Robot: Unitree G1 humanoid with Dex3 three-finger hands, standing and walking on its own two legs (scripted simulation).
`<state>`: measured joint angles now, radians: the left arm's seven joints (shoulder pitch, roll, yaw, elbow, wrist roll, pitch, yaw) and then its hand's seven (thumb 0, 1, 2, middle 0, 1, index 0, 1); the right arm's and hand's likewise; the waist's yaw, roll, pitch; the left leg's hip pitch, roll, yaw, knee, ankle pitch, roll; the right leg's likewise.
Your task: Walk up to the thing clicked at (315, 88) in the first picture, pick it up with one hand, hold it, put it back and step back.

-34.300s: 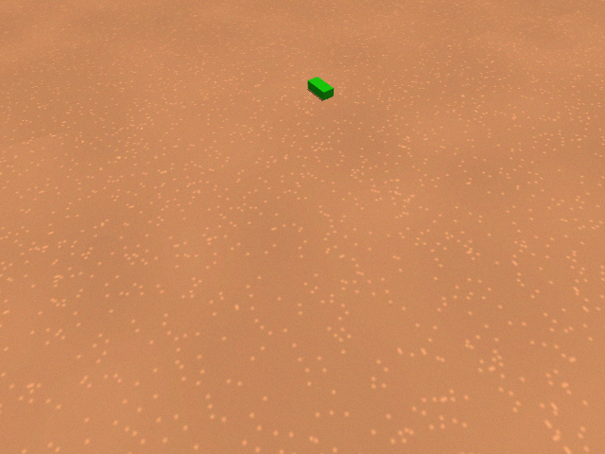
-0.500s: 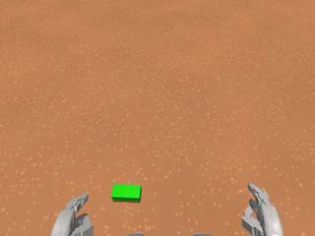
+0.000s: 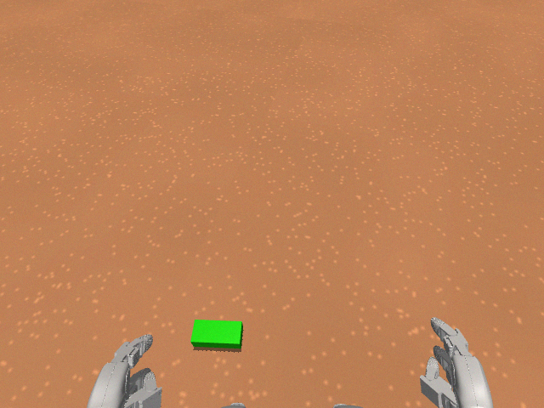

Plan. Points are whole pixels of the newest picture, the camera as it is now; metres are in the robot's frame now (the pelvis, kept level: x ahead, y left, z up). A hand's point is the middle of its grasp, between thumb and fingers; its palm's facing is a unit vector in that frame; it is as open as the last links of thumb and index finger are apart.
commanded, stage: home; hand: left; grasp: from above
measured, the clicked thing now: (217, 334) +0.45 +0.20 -0.69
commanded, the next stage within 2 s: stand in 0.36 s
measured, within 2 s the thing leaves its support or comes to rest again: neither
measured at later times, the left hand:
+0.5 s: hand (158, 397) +0.16 +0.18 -0.06, palm faces +0.02 -0.97 -0.26, open 7.4 cm
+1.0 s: hand out of the picture +0.06 +0.24 -0.10, palm faces +0.05 -0.95 -0.31, open 7.4 cm
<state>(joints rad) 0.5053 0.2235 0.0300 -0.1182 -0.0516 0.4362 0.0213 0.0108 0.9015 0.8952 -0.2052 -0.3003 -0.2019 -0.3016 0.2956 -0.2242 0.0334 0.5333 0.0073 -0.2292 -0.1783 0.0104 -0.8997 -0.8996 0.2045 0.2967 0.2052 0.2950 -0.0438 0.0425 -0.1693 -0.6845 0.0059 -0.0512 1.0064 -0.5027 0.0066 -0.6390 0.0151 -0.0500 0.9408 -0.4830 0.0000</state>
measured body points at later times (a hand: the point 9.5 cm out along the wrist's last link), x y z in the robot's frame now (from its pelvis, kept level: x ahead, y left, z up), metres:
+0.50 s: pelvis +0.00 +0.00 +0.00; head +0.02 +0.00 +0.45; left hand +0.16 +0.23 -0.04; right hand +0.15 -0.25 -0.07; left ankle +0.00 +0.11 -0.68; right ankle -0.01 -0.12 -0.68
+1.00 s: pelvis -0.01 +0.01 +0.06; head -0.01 +0.02 +0.50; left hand +0.05 +0.29 -0.08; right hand +0.07 -0.26 -0.08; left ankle +0.00 +0.11 -0.68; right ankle -0.01 -0.12 -0.68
